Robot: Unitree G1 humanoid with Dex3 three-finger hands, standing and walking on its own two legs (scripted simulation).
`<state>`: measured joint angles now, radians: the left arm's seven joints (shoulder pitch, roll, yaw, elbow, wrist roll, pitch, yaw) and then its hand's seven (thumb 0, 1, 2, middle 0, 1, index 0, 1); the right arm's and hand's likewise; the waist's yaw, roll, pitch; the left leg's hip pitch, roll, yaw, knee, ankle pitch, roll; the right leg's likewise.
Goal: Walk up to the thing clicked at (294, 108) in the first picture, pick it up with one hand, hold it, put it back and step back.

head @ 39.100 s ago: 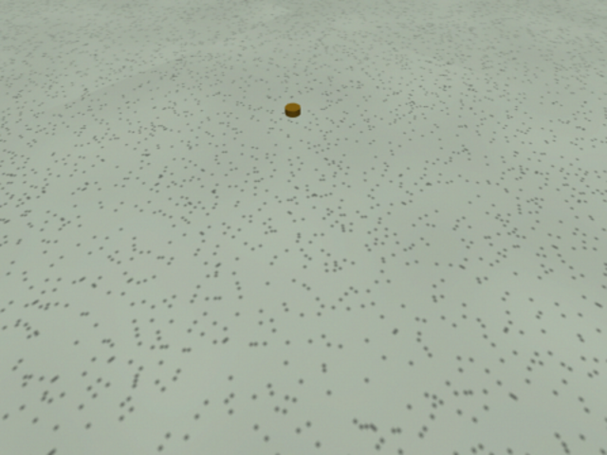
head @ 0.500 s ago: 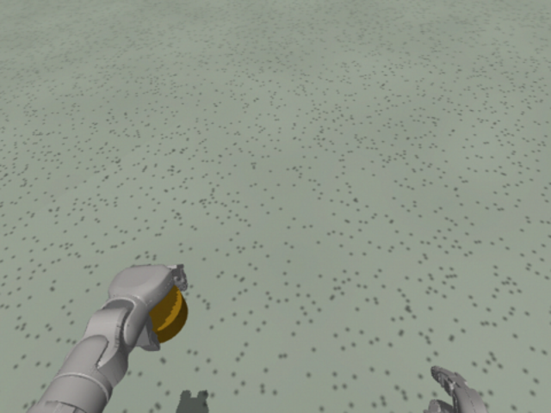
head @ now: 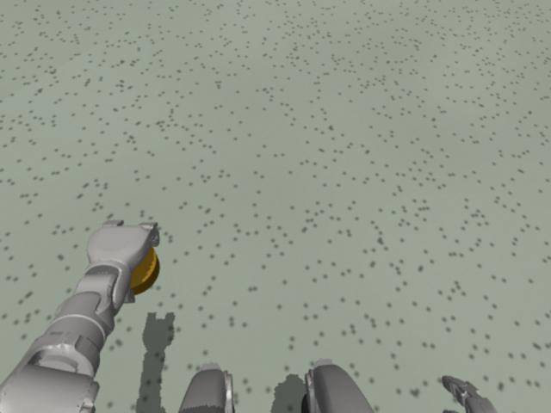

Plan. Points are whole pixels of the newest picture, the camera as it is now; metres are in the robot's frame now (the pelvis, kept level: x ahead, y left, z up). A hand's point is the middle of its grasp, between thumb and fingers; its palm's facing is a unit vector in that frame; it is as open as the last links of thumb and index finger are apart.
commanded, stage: crouch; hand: left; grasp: from above
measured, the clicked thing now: (129, 266) +0.38 +0.24 -0.12
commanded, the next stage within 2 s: lower in 1.56 s
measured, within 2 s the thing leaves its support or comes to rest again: neither
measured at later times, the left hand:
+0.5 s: hand (155, 281) +0.42 +0.25 -0.34, palm faces -0.47 -0.01 -0.88, open 11.2 cm
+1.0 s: hand (164, 282) +0.46 +0.26 -0.46, palm faces -0.46 -0.03 -0.89, open 11.1 cm
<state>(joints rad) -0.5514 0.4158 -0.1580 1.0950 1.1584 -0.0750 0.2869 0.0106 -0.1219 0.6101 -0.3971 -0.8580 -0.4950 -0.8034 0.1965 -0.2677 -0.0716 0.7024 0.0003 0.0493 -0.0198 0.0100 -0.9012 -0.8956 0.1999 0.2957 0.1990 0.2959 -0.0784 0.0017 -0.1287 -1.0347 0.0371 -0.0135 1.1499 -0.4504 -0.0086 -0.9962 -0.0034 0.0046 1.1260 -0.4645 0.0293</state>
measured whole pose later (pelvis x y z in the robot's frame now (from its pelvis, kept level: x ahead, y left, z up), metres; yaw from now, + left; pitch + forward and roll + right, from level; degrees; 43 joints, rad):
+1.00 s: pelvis -0.04 +0.01 -0.30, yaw -6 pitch +37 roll -8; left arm -1.02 0.76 0.08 1.42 1.25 -0.18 0.31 0.01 -0.14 0.62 -0.42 -0.84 -0.52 -0.79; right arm 0.14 -0.25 0.02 0.72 -0.12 -0.03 0.11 0.01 -0.91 -0.90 0.20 0.30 0.20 0.30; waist -0.24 -0.01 -0.08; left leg -2.22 0.03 -0.12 2.25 -0.68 0.00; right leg -2.13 0.03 -0.05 2.18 -0.70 0.05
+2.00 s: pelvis -0.04 +0.01 -0.36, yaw -10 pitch +32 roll -12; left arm -1.08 0.97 0.12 1.56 1.30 -0.28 0.37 0.01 -0.15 0.62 -0.42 -0.84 -0.53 -0.79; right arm 0.12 -0.28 0.19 0.67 -0.18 -0.01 0.13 0.00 -0.91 -0.90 0.20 0.30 0.20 0.30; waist -0.31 -0.08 0.06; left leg -2.36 0.02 -0.21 2.48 -0.70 -0.02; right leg -2.25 0.05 -0.11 2.36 -0.70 0.06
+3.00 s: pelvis -0.04 +0.01 -0.37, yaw -14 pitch +29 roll -15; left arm -1.11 1.09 0.10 1.70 1.30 -0.25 0.52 0.00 -0.15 0.62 -0.45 -0.81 -0.55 -0.77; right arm 0.07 -0.31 0.32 0.63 -0.25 -0.13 0.16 0.00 -0.91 -0.90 0.20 0.30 0.20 0.30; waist -0.38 -0.16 0.16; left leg -2.36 0.03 -0.28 2.55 -0.72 -0.01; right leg -2.23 0.08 -0.16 2.37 -0.69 0.07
